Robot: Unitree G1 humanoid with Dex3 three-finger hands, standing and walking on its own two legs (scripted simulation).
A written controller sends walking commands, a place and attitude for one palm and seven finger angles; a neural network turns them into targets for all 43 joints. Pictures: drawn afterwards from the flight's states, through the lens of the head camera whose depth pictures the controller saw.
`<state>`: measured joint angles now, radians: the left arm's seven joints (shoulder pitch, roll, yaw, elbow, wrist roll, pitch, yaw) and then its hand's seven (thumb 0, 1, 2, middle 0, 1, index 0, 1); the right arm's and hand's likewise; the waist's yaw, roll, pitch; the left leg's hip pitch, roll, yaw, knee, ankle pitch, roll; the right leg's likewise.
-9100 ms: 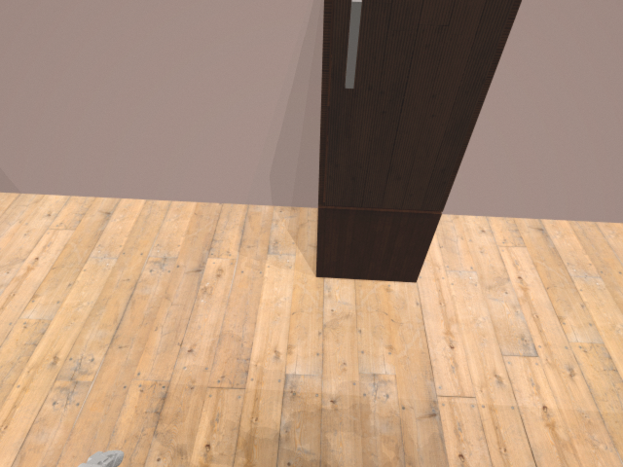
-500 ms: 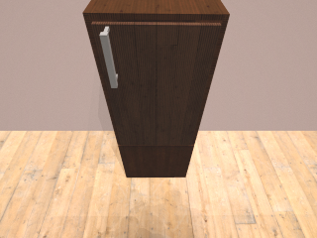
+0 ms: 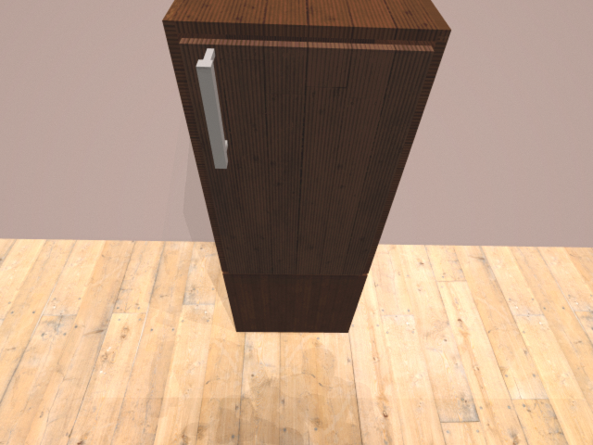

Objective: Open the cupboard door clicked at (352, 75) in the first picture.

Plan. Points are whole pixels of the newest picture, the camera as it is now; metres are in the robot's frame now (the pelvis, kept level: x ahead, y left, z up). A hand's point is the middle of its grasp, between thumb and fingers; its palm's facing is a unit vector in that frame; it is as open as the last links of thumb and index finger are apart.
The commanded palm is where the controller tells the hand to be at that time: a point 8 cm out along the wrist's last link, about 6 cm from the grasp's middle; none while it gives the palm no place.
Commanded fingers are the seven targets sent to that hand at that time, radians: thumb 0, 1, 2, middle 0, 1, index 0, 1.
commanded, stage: raise the hand with hooked fingers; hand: left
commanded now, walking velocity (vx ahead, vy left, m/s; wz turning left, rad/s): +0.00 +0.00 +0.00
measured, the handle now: (216, 112) +0.54 +0.17 +0.16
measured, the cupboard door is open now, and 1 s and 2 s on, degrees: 0 0 0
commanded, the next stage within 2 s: none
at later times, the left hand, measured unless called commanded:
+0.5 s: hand (132, 430) +0.14 +0.20 +0.02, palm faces +0.15 -0.99 -0.07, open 9.4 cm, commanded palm +0.13 +0.26 +0.02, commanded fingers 0.00 0.22 0.61 -0.25 -0.74 -0.25 -0.74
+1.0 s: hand (100, 339) +0.21 +0.23 +0.09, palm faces +0.10 -0.99 -0.07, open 12.4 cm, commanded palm +0.18 +0.28 +0.10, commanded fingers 0.00 -0.36 0.36 -0.29 -1.11 -0.29 -1.11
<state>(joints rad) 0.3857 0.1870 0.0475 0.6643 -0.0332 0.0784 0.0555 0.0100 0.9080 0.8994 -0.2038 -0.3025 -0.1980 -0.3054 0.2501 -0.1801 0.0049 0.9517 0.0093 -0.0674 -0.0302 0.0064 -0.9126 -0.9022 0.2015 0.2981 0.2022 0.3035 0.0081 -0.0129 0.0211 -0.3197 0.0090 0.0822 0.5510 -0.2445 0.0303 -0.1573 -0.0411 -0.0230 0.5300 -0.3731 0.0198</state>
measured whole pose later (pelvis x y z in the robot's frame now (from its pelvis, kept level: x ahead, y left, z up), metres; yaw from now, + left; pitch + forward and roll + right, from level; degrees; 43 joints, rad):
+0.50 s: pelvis -0.05 -0.04 -0.06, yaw +4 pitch +7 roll -3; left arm 0.36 0.28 0.27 0.04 -0.32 -0.41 -0.33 0.01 0.45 0.71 -0.24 -0.59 -0.23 -0.60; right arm 0.21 -0.25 0.00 0.58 0.04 -0.24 -0.10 0.01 -0.91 -0.90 0.20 0.30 0.20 0.30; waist 0.04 0.02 -0.09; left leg -0.77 0.06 -0.06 0.99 -0.34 -0.03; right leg -0.57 0.02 -0.13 0.98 -0.54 -0.05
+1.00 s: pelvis -0.03 -0.02 -0.02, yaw +2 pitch +3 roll -1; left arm 0.18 0.34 0.34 0.05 -0.35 -0.17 -0.34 0.00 -0.13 0.46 -0.28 -0.97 -0.27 -0.97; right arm 0.27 -0.27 0.02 0.62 0.06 -0.26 -0.10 0.01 -0.91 -0.90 0.20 0.30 0.20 0.30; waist 0.02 0.03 -0.06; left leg -0.51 0.03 0.02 0.72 -0.27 0.01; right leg -0.33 -0.01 -0.06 0.70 -0.43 0.00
